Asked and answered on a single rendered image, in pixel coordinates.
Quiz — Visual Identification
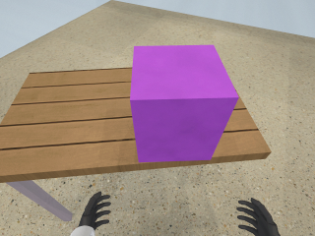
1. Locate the table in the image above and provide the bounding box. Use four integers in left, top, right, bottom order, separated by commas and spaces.
0, 67, 271, 222

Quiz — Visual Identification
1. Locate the left robot forearm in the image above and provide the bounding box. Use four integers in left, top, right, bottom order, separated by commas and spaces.
70, 225, 95, 236

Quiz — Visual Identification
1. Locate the robot left hand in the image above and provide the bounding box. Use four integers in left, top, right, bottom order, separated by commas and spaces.
78, 191, 111, 230

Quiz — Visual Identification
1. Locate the carton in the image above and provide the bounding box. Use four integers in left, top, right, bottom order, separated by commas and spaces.
130, 44, 239, 162

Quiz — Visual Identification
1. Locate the robot right hand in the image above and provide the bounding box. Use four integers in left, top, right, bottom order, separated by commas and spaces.
236, 198, 281, 236

